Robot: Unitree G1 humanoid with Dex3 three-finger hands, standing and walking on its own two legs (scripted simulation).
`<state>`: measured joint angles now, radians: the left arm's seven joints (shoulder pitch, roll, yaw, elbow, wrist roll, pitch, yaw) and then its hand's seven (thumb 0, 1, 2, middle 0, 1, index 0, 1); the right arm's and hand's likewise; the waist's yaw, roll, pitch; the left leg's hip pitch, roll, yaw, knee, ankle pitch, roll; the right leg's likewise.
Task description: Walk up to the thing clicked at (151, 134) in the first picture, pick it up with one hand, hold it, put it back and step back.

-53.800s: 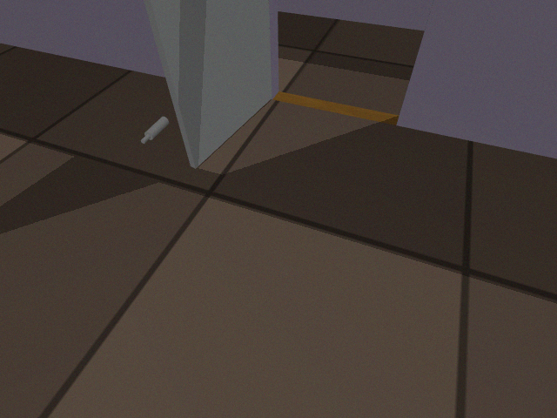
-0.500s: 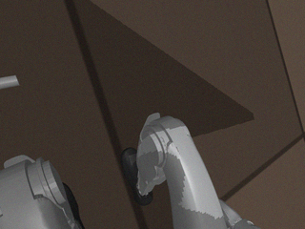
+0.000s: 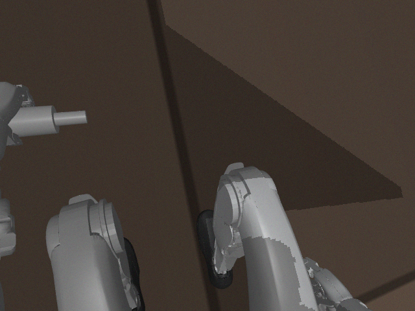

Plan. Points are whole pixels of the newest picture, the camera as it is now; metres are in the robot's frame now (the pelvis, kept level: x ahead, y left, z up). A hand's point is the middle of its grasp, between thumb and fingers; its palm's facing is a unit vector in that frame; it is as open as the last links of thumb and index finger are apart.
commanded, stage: settle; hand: left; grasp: from above
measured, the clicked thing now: (22, 122) +0.47 +0.30 -0.21
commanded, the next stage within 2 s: lift in 0.06 s
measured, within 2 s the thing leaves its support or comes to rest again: neither
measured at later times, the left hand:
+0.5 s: hand out of the picture +0.44 +0.32 -0.10, palm faces -0.50 -0.08 -0.86, open 8.7 cm
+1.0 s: hand out of the picture +0.37 +0.31 +0.09, palm faces -0.45 -0.11 -0.88, open 8.7 cm
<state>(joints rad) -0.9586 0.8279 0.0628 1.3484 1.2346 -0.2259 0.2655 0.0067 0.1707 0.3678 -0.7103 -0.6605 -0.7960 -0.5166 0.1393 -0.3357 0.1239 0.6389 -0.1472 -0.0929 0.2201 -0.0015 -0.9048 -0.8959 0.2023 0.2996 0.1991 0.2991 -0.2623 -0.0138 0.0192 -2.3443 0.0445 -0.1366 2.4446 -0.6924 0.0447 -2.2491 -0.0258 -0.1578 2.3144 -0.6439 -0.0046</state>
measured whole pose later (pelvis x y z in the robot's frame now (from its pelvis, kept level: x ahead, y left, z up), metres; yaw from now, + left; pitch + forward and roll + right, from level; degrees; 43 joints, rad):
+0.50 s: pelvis +0.00 +0.00 +0.04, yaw +2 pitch +36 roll -9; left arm -0.85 0.74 0.05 1.14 1.15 -0.17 0.12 0.00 0.18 0.39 -0.70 -0.63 -0.78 -0.51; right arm 0.23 -0.29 0.04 0.66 -0.08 0.01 0.14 0.00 -0.91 -0.90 0.20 0.30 0.20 0.30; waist -0.22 0.04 -0.09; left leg -2.25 0.04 -0.08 2.29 -0.68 0.06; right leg -2.17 -0.03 -0.11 2.19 -0.64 0.01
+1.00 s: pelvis +0.00 +0.01 +0.19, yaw +7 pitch +31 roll -5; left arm -0.50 0.60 -0.07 0.72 1.00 -0.09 0.04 0.00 0.19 0.36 -0.72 -0.59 -0.79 -0.47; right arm 0.16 -0.27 -0.02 0.64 0.01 0.03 0.02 0.00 -0.90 -0.90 0.20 0.30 0.20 0.30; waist -0.11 0.04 -0.18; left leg -1.74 0.03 -0.03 1.83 -0.63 0.04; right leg -1.69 -0.02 -0.07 1.76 -0.60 0.01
